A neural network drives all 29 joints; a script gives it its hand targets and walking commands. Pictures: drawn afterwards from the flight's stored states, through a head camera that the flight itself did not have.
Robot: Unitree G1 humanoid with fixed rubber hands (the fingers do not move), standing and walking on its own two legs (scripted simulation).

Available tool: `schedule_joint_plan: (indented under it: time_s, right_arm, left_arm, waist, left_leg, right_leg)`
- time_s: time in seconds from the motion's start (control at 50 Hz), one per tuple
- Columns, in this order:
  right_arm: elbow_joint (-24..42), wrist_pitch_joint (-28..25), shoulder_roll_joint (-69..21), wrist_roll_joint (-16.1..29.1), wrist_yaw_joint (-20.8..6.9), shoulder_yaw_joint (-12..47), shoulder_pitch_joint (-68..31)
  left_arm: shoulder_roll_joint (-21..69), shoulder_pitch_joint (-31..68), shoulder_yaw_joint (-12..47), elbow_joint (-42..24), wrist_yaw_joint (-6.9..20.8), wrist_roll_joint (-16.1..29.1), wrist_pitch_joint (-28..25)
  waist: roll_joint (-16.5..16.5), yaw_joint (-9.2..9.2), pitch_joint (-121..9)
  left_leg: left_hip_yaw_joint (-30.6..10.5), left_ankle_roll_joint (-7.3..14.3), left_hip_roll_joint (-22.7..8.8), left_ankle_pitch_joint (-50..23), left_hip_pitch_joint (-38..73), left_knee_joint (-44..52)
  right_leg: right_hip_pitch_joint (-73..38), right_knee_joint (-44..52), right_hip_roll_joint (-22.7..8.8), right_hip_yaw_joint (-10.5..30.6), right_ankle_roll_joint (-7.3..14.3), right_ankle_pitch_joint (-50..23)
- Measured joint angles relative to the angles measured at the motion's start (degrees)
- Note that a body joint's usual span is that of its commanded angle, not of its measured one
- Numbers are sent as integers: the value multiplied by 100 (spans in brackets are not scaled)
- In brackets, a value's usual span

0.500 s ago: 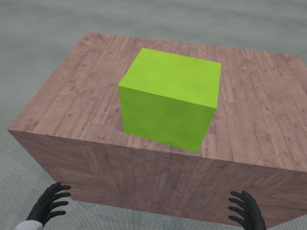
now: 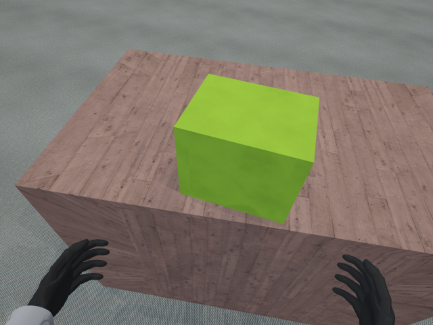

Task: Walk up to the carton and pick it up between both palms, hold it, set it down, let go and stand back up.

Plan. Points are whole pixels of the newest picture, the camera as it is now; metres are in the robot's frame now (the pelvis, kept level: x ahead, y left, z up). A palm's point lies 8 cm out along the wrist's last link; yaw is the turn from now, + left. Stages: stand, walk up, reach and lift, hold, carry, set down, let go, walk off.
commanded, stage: reach and lift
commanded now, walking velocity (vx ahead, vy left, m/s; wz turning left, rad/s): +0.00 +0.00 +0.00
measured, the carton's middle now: (245, 148) +0.46 -0.01 +0.06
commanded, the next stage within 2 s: none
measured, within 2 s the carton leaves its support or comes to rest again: neither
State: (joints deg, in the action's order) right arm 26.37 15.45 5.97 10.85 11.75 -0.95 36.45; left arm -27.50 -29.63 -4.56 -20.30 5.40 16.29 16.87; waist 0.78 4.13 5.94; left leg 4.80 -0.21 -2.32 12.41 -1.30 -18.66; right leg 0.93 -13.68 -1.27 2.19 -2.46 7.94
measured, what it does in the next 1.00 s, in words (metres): stands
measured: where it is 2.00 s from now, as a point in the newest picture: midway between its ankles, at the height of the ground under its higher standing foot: outside the picture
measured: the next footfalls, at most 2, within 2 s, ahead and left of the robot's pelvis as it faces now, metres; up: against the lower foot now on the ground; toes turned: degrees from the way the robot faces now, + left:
none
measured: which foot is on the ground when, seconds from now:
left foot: down 0.00-1.00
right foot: down 0.00-1.00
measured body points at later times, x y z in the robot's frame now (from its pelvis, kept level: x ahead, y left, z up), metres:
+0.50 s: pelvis +0.00 -0.01 +0.00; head -0.01 -0.01 +0.45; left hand +0.22 +0.24 +0.09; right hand +0.21 -0.20 +0.08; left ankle -0.02 +0.11 -0.75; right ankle +0.00 -0.15 -0.75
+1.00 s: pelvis +0.01 +0.01 +0.00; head +0.02 +0.02 +0.45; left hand +0.31 +0.24 +0.12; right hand +0.28 -0.20 +0.11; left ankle -0.02 +0.11 -0.75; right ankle +0.00 -0.15 -0.75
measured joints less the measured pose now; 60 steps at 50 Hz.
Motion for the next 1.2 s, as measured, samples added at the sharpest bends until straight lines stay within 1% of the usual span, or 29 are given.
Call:
schedule_joint_plan:
  time_s: [0.1, 0.18, 0.24, 0.3, 0.38, 0.46, 0.62, 0.74, 0.82, 0.98, 1.08, 1.2]
  right_arm:
    - [336, 300, -151, 112, 71, 24, -112]
    - [465, 613, -205, 230, 150, 84, -268]
    - [549, 827, -218, 248, 219, 90, -415]
    - [575, 993, -213, 218, 313, 48, -636]
    - [514, 1227, -173, 207, 431, -40, -1030]
    - [494, 1414, -58, 284, 529, -79, -1344]
    - [548, 1583, 172, 507, 618, -25, -1588]
    - [430, 1511, 236, 575, 569, -45, -1979]
    - [210, 1435, 320, 614, 539, -152, -2361]
    - [-486, 1505, 502, 771, 437, -354, -3197]
    - [-926, 1563, 584, 795, 359, -436, -3710]
    - [-1521, 1632, 736, 886, 299, -423, -4337]
  left_arm:
    - [-88, 80, 94, -201, -63, 135, 67]
    - [-148, 228, 132, -316, -61, 256, 149]
    - [-186, 383, 164, -372, -58, 380, 202]
    - [-212, 648, 212, -252, -5, 480, 277]
    - [-259, 1105, 269, 112, 76, 619, 436]
    - [-272, 1472, 199, 287, 160, 621, 663]
    - [-12, 1954, -157, 175, 304, 388, 1049]
    - [124, 2276, -291, 225, 256, 269, 1274]
    - [190, 2501, -340, 232, 223, 178, 1418]
    - [197, 3380, -398, 580, 184, 31, 1801]
    - [181, 4091, -410, 1128, 141, 30, 2008]
    - [127, 4876, -307, 2007, 156, 9, 2111]
  waist:
    - [67, 54, -1]
    - [27, 65, -28]
    - [-49, 40, -58]
    - [-143, -27, -99]
    - [-229, -121, -188]
    - [-252, -194, -224]
    - [-151, -214, -83]
    - [-35, -249, -56]
    - [27, -318, -66]
    - [30, -497, -35]
    - [-12, -639, -80]
    - [-30, -810, -192]
  left_leg:
    - [-49, -2, 0, 3, -33, -91]
    - [-84, -3, -10, 16, -99, -178]
    - [-110, -7, -13, 33, -144, -236]
    - [-149, -6, 0, 45, -177, -274]
    - [-165, -6, 25, 40, -175, -247]
    - [-154, -23, 24, 51, -108, -188]
    - [-108, -49, 2, 61, 49, -33]
    - [-88, -41, 3, 100, -10, -49]
    - [-92, -21, 15, 138, -47, -102]
    - [-96, 35, 61, 142, -115, -192]
    - [-94, 64, 89, 83, -202, -206]
    - [-113, 79, 115, -9, -357, -223]
  right_leg:
    - [27, -122, 4, -35, 41, 40]
    - [72, -196, 17, -55, 69, 62]
    - [107, -253, 22, -69, 72, 85]
    - [136, -323, 11, -96, 60, 128]
    - [179, -411, -10, -101, 49, 195]
    - [150, -423, -5, -81, 42, 239]
    - [27, -290, 23, -21, 50, 242]
    - [59, -232, 23, 7, 30, 235]
    - [54, -201, 9, 8, 4, 225]
    - [70, -181, -36, 21, -49, 171]
    - [155, -190, -59, 36, -65, 107]
    - [338, -283, -78, 36, -71, 63]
